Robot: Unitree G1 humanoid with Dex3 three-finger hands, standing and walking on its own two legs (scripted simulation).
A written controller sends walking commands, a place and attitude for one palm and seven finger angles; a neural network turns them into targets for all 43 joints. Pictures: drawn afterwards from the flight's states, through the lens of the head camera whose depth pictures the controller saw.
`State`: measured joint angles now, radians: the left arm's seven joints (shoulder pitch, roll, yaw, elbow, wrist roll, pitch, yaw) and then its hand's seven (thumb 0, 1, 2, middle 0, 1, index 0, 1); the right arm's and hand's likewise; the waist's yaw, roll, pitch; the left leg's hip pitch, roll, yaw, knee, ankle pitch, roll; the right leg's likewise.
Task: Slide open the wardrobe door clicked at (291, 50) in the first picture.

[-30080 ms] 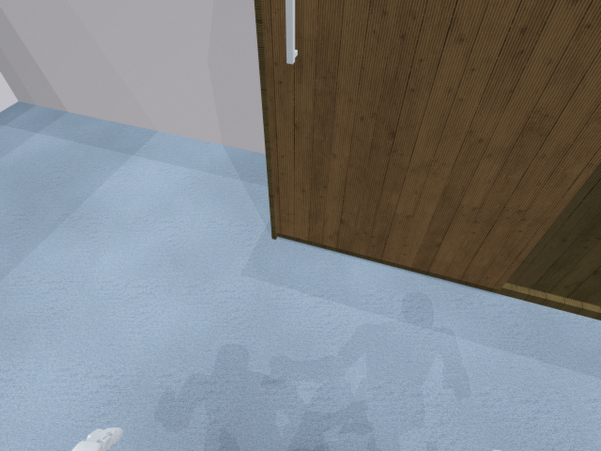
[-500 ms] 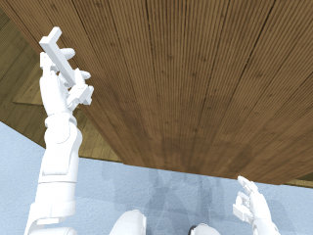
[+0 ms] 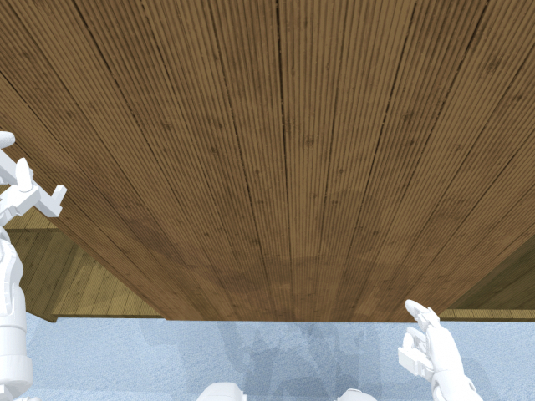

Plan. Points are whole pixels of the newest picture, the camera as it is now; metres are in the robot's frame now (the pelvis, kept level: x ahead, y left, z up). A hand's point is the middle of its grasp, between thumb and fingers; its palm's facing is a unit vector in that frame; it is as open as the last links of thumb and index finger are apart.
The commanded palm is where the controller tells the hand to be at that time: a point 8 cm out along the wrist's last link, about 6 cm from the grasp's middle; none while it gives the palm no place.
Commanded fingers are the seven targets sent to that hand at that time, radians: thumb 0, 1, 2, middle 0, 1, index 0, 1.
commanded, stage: stop walking and hold the door there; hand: left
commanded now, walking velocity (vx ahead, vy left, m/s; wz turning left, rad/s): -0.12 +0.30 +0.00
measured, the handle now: (17, 163) +0.37 +0.38 +0.16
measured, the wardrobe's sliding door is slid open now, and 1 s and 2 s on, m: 0.46 0.46 0.46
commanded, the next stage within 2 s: none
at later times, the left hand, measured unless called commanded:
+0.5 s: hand (26, 187) +0.33 +0.34 +0.16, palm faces +0.51 -0.82 -0.26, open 6.2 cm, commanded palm +0.29 +0.37 +0.14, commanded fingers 0.00 0.90 0.90 -0.45 -1.40 -0.45 -1.40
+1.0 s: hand (24, 187) +0.33 +0.34 +0.16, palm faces +0.47 -0.84 -0.27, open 6.0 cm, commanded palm +0.29 +0.37 +0.14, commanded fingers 0.00 0.90 0.90 -0.45 -1.40 -0.45 -1.40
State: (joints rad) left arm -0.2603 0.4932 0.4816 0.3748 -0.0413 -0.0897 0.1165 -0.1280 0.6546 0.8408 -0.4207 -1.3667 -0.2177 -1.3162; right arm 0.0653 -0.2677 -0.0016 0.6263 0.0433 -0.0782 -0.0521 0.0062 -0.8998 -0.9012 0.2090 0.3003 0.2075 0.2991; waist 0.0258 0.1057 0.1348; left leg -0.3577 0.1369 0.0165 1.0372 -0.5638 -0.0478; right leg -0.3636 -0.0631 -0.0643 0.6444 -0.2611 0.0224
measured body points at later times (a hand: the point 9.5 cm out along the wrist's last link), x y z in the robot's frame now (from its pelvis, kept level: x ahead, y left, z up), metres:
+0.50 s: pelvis -0.06 +0.03 +0.01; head -0.06 +0.03 +0.46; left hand +0.30 +0.38 +0.18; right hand +0.01 -0.23 -0.09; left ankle +0.00 +0.13 -0.72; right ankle -0.09 -0.08 -0.72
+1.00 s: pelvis -0.09 +0.04 +0.02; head -0.09 +0.04 +0.47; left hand +0.30 +0.38 +0.18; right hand -0.03 -0.24 -0.09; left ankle +0.00 +0.13 -0.72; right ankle -0.09 -0.08 -0.72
